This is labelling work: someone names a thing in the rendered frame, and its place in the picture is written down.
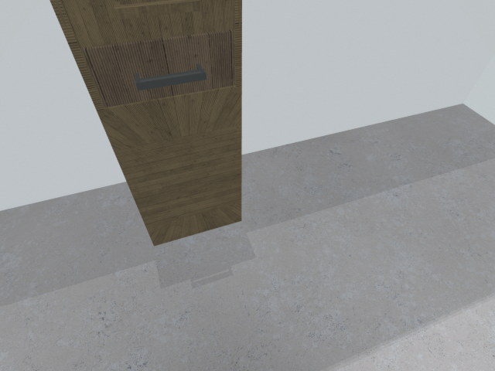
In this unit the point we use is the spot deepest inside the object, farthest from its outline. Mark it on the cabinet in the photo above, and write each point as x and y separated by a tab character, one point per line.
180	155

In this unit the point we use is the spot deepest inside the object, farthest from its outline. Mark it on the drawer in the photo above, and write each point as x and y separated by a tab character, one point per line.
114	66

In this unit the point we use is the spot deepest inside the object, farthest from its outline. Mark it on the handle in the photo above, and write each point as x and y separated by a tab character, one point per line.
170	79
156	8

